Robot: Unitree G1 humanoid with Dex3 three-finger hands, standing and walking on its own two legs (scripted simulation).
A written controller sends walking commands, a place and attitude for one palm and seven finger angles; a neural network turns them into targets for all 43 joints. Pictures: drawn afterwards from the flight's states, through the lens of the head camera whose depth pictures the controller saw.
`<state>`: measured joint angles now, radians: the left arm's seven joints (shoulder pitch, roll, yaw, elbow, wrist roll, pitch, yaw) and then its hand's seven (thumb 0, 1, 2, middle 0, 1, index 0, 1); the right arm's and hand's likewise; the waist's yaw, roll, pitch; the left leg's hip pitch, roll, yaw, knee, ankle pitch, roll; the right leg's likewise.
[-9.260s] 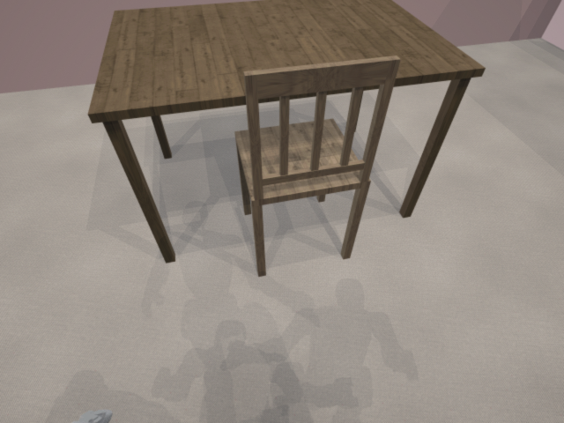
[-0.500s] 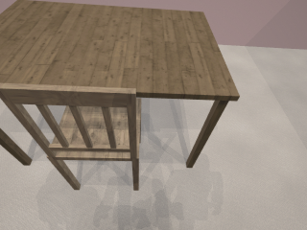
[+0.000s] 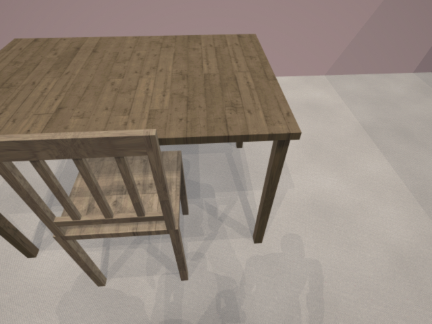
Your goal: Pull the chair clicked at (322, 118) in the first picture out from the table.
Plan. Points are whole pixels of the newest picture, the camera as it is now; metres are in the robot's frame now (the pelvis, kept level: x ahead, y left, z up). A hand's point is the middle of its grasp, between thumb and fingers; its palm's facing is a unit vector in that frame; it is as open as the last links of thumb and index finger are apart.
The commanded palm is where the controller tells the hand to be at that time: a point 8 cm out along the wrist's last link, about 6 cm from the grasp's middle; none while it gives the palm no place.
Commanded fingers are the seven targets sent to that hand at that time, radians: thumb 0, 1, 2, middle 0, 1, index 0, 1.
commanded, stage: come to a stop and stand still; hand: left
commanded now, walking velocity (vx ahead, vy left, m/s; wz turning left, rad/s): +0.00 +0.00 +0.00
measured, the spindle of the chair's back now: (95, 189) +0.47 +0.35 -0.09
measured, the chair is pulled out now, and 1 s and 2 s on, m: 0.00 0.00 0.00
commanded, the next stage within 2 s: look again from close up in 0.06 s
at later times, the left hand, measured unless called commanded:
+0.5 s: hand out of the picture +0.04 +0.22 -0.18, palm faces +0.01 -0.98 -0.21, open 7.4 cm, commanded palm none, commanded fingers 0.00 0.90 0.90 -0.20 -0.30 -0.20 -0.30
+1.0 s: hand out of the picture +0.02 +0.22 -0.18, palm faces -0.02 -0.98 -0.19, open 7.4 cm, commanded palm +0.12 +0.27 -0.07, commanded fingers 0.00 0.88 0.89 -0.20 -0.30 -0.20 -0.30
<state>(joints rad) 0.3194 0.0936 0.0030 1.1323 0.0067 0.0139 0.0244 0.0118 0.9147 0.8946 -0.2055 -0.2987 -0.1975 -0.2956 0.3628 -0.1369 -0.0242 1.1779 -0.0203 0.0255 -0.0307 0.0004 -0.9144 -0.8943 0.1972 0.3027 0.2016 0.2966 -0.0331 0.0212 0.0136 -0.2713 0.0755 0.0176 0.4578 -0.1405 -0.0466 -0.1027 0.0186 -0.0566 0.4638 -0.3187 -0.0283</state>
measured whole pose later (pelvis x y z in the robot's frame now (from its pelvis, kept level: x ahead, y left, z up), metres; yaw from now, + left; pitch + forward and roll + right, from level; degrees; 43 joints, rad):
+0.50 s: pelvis +0.03 +0.04 -0.01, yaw -1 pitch -1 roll +0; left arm 0.31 0.16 0.00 1.05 0.02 -0.01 0.05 0.01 0.91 0.89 -0.20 -0.30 -0.20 -0.30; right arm 0.29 -0.16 0.00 1.07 -0.02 -0.01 -0.03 0.03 -0.95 -0.89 0.20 0.30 0.20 0.30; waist -0.01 0.00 0.00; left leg -0.30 0.00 0.05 0.59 -0.28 0.03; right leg -0.13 -0.04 -0.02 0.53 -0.39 0.03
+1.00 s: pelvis +0.02 +0.05 +0.00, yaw -2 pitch -1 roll +0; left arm 0.32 0.19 -0.02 1.07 0.02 0.00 0.03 0.00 0.91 0.89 -0.20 -0.30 -0.20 -0.30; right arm 0.21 -0.17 0.01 1.09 -0.01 -0.01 -0.02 0.00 -0.91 -0.89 0.20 0.30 0.20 0.30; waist 0.01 -0.02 0.02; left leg -0.26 -0.01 0.07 0.50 -0.23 0.04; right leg -0.11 -0.05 -0.01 0.47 -0.34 0.04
